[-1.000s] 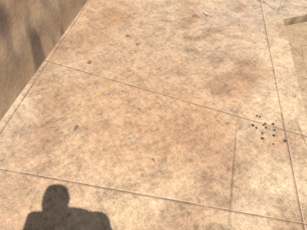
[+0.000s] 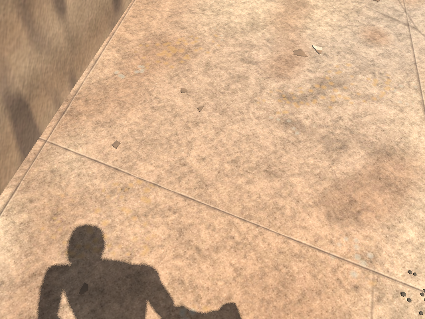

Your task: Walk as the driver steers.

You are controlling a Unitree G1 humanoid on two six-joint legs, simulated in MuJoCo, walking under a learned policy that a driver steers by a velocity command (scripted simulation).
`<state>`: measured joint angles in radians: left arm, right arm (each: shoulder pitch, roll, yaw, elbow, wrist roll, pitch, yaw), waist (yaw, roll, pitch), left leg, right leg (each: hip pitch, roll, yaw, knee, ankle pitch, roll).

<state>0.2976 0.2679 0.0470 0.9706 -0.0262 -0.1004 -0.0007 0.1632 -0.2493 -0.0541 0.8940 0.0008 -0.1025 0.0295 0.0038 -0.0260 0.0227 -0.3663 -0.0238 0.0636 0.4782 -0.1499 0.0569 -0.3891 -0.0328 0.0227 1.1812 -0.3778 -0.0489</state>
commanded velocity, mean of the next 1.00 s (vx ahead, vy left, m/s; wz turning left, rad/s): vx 0.30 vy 0.00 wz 0.47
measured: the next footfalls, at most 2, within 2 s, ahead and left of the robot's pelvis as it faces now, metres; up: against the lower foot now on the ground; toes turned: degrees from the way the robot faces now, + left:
right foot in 0.40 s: +0.40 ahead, -0.13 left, +0.00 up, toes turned +10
left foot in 0.86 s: +0.40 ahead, +0.14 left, +0.00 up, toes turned +32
